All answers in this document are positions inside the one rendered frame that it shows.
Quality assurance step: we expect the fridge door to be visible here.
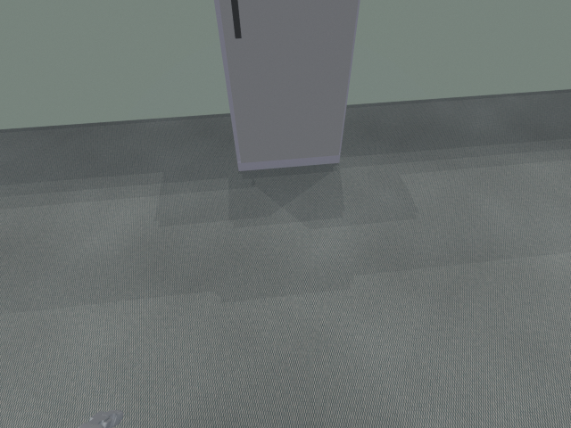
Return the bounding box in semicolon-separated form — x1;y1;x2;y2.
219;0;359;163

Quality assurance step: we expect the left robot hand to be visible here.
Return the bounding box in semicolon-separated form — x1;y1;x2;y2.
79;410;124;428

